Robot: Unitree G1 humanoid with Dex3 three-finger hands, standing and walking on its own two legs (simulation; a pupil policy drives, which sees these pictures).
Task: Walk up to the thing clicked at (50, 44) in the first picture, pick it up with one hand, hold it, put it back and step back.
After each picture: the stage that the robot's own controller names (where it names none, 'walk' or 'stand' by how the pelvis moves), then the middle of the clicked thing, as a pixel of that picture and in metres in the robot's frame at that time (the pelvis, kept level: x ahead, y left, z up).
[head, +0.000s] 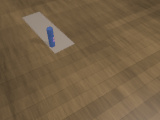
stand; (51, 37) +1.40 +0.35 -0.66
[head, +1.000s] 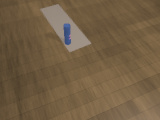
walk; (67, 34) +1.29 +0.22 -0.64
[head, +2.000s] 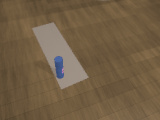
walk; (59, 68) +0.85 +0.22 -0.63
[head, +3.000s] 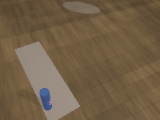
walk; (46, 99) +0.59 +0.24 -0.64
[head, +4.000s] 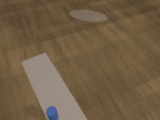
stand; (53, 118) +0.47 +0.22 -0.64
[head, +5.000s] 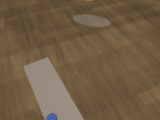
stand; out of the picture +0.44 +0.21 -0.65
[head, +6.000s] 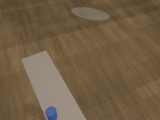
stand; (52, 117) +0.45 +0.21 -0.65
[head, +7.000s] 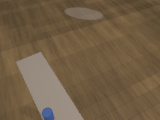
stand; (49, 118) +0.45 +0.24 -0.65
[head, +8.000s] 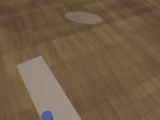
stand; out of the picture +0.45 +0.24 -0.66
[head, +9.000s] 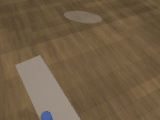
stand; out of the picture +0.44 +0.24 -0.66
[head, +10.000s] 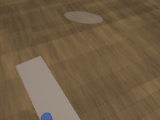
go down; out of the picture +0.43 +0.24 -0.66
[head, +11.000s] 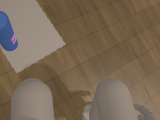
go down; (5, 34) +0.51 +0.28 -0.26
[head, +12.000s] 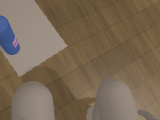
approach; (6, 38) +0.51 +0.29 -0.25
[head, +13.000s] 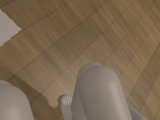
close in; out of the picture +0.49 +0.34 -0.16
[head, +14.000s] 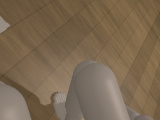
close; out of the picture +0.47 +0.33 -0.16
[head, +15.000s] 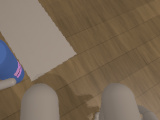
lift; (5, 66) +0.35 +0.25 -0.02
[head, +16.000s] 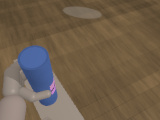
hold; (42, 81) +0.32 +0.13 +0.09
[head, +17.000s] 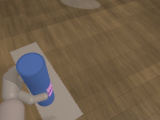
hold; (39, 84) +0.33 +0.15 +0.04
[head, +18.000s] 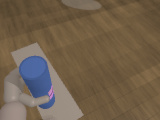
crouch; (41, 87) +0.32 +0.14 +0.03
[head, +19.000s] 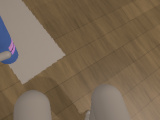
crouch; out of the picture +0.45 +0.23 -0.04
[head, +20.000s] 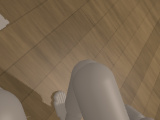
lower; out of the picture +0.44 +0.30 -0.17
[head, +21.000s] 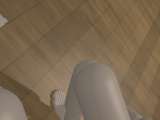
lower; out of the picture +0.44 +0.31 -0.17
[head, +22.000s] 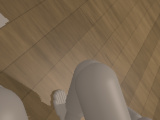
lower; out of the picture +0.44 +0.31 -0.17
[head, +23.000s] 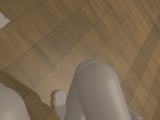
lower; out of the picture +0.44 +0.31 -0.16
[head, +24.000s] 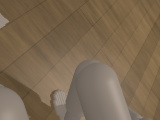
loosen; out of the picture +0.44 +0.29 -0.17
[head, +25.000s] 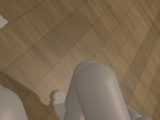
withdraw; out of the picture +0.43 +0.30 -0.17
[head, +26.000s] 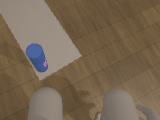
walk; (38, 60) +0.47 +0.22 -0.33
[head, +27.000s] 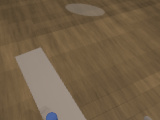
stand; out of the picture +0.40 +0.18 -0.59
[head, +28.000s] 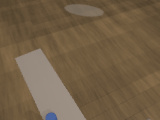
stand; out of the picture +0.41 +0.19 -0.60
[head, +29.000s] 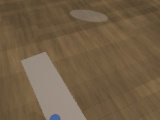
stand; out of the picture +0.41 +0.18 -0.63
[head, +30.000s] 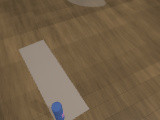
walk; (58, 112) +0.44 +0.17 -0.64
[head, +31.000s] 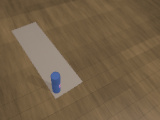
walk; (56, 83) +0.64 +0.14 -0.64
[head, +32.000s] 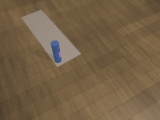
walk; (56, 52) +0.98 +0.27 -0.62
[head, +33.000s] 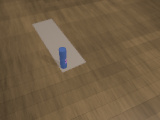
stand; (63, 58) +1.05 +0.17 -0.65
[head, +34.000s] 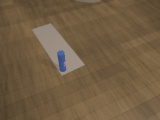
stand; (61, 61) +1.05 +0.20 -0.66
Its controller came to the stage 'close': yes
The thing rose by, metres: 0.69
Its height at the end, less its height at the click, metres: +0.00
